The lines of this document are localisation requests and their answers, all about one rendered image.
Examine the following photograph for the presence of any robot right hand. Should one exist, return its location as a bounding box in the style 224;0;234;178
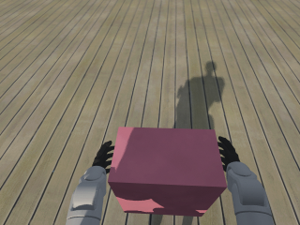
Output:
217;136;241;172

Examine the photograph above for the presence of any robot left hand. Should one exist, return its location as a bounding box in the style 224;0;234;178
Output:
92;141;115;173

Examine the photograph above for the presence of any carton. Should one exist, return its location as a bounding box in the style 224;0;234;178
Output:
108;127;227;217

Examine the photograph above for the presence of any left robot forearm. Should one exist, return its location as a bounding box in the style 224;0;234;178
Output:
66;166;107;225

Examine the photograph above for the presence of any right robot forearm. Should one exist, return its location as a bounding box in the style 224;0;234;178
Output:
226;161;275;225

